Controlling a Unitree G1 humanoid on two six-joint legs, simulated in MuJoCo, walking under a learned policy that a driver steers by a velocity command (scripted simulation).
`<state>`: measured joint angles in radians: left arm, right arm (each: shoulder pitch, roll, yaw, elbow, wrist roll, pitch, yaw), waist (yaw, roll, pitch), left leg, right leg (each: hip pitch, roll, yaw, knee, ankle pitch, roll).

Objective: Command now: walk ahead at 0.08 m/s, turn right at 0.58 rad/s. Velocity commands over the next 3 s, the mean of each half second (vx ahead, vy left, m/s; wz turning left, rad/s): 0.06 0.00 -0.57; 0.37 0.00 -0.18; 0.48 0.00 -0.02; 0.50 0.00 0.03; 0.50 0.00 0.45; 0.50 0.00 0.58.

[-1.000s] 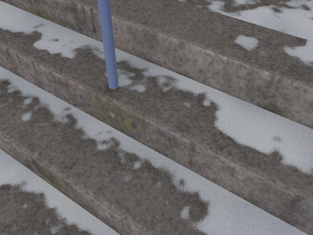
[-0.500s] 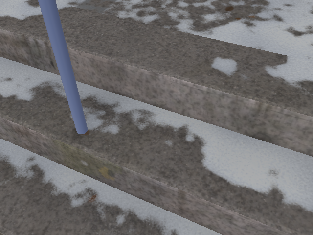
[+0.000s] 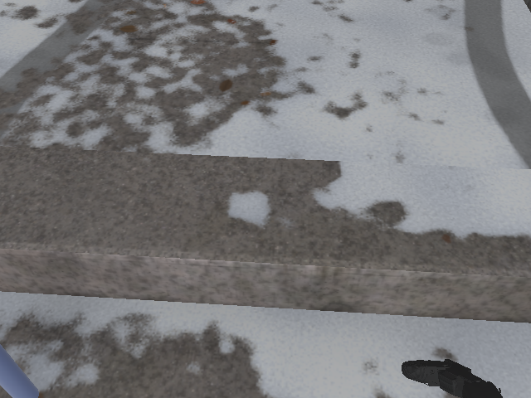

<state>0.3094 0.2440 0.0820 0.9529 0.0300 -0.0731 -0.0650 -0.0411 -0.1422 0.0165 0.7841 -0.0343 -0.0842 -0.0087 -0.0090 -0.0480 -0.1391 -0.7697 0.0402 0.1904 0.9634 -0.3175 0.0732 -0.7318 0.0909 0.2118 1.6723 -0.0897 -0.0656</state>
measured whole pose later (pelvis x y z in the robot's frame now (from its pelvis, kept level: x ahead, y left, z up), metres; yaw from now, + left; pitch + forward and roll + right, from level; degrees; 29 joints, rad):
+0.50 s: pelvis +0.07 -0.05 +0.07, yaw -18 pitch +4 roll +2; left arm 0.22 0.24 0.07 0.83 0.04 -0.09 -0.01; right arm 0.06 -0.23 -0.05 0.70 -0.04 -0.10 -0.01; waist 0.03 0.01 -0.06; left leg -0.65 0.01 0.00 1.30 -0.37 -0.01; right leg -0.39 0.03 0.02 0.56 -0.26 -0.08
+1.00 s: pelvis +0.30 -0.01 +0.08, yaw -22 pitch +8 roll +2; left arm 0.46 0.15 0.00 1.03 0.06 -0.11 -0.11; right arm -0.05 -0.15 0.08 0.76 -0.04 -0.05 0.09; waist 0.05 -0.05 -0.13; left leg -1.03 0.04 0.11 1.44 -0.55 0.08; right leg -0.12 -0.15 0.12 0.49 -0.28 -0.04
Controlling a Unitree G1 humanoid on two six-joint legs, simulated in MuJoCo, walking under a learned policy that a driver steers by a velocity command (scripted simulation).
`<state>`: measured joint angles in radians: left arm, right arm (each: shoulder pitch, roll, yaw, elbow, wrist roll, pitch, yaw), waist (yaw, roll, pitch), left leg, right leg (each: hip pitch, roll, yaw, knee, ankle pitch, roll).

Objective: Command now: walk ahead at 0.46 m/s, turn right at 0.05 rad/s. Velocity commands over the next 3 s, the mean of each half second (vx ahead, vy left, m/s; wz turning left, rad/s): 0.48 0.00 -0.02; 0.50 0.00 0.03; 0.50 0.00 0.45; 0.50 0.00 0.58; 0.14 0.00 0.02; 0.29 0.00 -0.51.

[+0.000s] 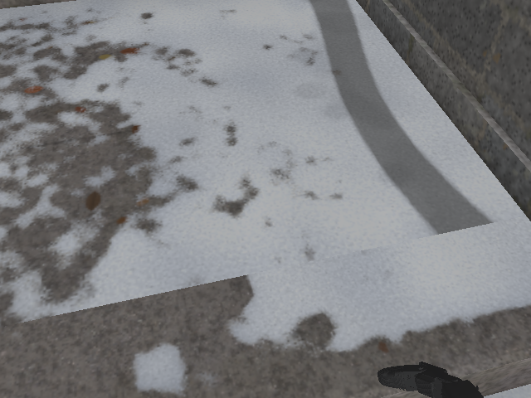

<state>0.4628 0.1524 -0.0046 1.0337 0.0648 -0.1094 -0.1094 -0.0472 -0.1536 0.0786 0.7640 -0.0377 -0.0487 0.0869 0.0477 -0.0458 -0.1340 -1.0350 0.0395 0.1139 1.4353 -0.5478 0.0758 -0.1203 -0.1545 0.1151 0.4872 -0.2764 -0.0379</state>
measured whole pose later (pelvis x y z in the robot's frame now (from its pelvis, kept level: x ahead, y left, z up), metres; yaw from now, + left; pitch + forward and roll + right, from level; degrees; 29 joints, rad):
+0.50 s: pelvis +0.26 +0.03 +0.16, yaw +0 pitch +7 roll -3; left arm -0.08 0.09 -0.08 0.78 0.04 0.03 -0.08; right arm 0.64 -0.02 0.08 1.20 -0.13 -0.09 0.10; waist -0.09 0.04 -0.10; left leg 0.02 0.02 0.07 0.25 -0.38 0.05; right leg -1.48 -0.09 -0.11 1.74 -0.06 -0.25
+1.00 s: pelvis +0.58 +0.02 +0.33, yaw +0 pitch +6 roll -1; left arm 0.38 0.15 0.02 1.02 0.05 -0.13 -0.06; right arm -0.03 -0.18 -0.02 0.83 -0.05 -0.08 0.07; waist 0.07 0.00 -0.11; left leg -0.91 0.09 -0.01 0.92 0.07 0.02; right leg -0.13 0.04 -0.10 0.37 -0.34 -0.05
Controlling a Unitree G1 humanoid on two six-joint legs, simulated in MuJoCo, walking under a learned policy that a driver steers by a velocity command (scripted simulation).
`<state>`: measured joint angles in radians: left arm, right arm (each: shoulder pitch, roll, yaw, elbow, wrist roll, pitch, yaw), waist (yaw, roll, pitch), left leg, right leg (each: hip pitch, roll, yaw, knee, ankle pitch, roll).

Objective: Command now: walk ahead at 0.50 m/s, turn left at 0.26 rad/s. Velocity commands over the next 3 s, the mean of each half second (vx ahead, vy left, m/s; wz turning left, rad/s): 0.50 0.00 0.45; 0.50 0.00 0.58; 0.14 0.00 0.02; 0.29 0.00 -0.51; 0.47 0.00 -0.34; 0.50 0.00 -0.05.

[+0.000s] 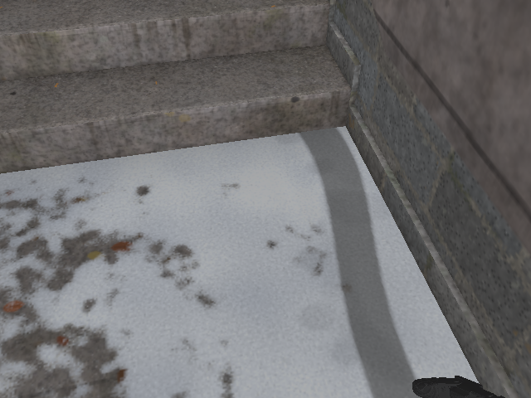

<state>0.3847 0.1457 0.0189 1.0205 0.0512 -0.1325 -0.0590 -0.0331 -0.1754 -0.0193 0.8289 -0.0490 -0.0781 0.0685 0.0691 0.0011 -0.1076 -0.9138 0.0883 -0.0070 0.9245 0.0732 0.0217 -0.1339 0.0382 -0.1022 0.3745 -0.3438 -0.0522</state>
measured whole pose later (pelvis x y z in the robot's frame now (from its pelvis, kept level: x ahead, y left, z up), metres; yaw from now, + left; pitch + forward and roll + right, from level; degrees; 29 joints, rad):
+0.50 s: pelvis +0.27 +0.08 +0.01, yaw +16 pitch +4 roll +0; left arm 0.00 0.24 0.06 0.78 0.00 -0.13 0.03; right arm 0.38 -0.20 -0.06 0.90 0.01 -0.06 -0.01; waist -0.08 -0.02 -0.01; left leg -0.21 -0.16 -0.16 0.36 -0.19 0.11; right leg -0.71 -0.07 0.11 0.71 -0.02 0.03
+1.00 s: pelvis +0.52 +0.14 +0.01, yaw +34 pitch +3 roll -2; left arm 0.34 0.24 0.08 0.88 0.01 -0.09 0.03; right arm 0.12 -0.30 -0.09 0.62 0.02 -0.02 0.00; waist 0.08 0.06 0.01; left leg -0.77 0.09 -0.07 0.93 -0.06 0.01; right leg -0.09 0.01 -0.13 0.31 -0.26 -0.01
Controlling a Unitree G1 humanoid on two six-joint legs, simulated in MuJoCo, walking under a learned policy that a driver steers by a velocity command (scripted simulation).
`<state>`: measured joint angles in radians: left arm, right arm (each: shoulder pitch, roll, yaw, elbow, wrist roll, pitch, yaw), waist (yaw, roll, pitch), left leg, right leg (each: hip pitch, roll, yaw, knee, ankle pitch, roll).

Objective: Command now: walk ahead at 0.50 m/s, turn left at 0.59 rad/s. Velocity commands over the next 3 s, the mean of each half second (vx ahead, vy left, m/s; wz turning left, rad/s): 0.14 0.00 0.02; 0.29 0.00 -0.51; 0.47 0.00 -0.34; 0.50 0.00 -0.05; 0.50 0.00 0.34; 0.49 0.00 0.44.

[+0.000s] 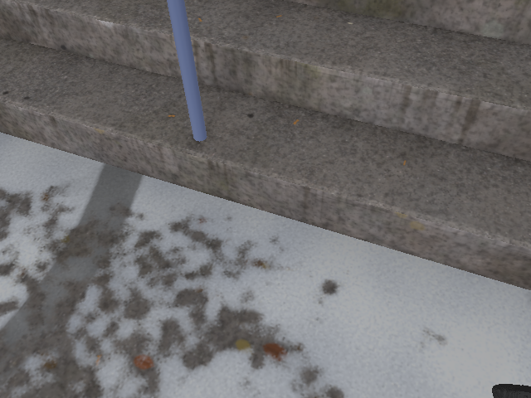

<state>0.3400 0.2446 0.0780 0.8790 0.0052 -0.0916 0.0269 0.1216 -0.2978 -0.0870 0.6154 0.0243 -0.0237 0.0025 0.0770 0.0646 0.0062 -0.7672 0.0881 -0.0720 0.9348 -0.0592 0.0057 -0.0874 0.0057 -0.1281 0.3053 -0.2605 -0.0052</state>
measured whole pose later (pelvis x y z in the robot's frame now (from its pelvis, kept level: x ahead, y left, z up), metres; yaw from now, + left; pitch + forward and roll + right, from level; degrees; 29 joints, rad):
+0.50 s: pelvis +0.15 +0.06 +0.00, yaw -3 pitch +1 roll +0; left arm 0.16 0.28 0.07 0.77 -0.01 0.06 0.06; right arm 0.10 -0.23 -0.05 0.71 -0.03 0.02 -0.05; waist 0.01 -0.03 0.07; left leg -0.32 0.04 0.17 0.43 -0.14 0.06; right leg -0.63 -0.05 0.01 1.13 -0.36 0.11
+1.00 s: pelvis +0.26 -0.02 +0.00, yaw -21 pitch +2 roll +1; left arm 0.50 0.24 0.07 0.85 0.01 -0.04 0.00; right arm 0.10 -0.29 -0.07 0.79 -0.04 0.00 0.05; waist 0.06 0.04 0.01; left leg -0.58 0.03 0.01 0.77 -0.16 -0.03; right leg 0.01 0.04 0.11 0.27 -0.31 -0.05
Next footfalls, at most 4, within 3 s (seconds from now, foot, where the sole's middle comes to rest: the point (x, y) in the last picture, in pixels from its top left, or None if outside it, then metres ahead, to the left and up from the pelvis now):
0.16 left None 0.25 0.16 -0.78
0.70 right None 0.16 -0.09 -0.78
1.12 left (302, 383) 0.51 0.01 -0.78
1.58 right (421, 342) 0.64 -0.29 -0.78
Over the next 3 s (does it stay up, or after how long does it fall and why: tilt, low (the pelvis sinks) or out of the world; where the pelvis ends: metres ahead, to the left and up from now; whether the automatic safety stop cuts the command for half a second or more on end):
stays up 1.33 -0.38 0.32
